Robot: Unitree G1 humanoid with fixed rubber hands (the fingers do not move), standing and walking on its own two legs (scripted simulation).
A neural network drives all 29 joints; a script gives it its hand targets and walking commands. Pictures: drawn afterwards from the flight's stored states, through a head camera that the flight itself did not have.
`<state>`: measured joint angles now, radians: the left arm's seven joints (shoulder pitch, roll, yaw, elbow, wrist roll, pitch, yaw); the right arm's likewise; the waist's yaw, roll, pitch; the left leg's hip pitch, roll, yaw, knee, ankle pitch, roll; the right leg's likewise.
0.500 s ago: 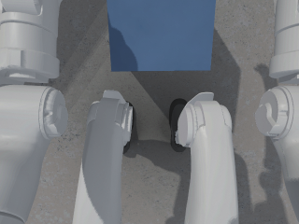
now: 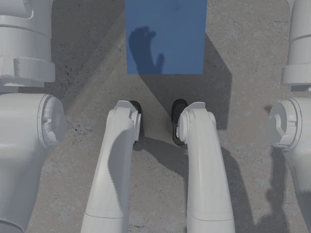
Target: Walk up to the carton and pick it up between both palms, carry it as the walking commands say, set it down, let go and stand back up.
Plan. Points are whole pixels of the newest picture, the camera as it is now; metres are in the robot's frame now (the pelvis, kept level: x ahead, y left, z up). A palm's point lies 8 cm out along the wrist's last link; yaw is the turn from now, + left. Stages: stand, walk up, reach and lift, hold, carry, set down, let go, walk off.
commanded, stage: set down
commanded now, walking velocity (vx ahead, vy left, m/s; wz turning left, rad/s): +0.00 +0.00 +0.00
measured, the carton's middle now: (163, 34) +0.51 -0.01 -0.44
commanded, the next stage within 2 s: let go in 0.22 s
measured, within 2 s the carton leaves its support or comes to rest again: neither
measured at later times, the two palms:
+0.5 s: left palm out of the picture +0.52 +0.19 -0.06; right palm out of the picture +0.53 -0.22 -0.04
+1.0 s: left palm out of the picture +0.34 +0.24 +0.10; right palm out of the picture +0.33 -0.23 +0.11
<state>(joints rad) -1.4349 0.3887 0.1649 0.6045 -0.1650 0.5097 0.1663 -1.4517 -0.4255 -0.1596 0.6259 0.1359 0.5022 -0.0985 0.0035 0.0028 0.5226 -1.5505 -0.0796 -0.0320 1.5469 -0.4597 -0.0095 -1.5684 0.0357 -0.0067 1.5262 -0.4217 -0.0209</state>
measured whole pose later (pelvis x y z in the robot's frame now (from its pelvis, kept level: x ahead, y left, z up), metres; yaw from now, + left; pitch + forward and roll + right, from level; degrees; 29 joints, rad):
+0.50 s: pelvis +0.02 +0.00 +0.08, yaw +0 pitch +24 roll +1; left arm -1.09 0.32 0.18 0.48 -0.12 0.42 0.12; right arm -1.11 -0.43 -0.17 0.48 0.10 0.42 -0.05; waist 0.00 -0.01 0.53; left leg -1.26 -0.07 -0.04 1.22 -0.38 -0.01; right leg -1.29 0.03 0.01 1.21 -0.35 -0.02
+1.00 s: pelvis +0.06 +0.01 +0.16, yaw -1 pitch +12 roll -1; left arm -0.16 0.19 0.16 0.45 -0.08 0.24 -0.06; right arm -0.14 -0.25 -0.10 0.44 0.08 0.24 0.05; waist 0.00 0.00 0.03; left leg -0.75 -0.06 -0.05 0.87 -0.33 0.02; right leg -0.76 0.03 0.02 0.84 -0.30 -0.01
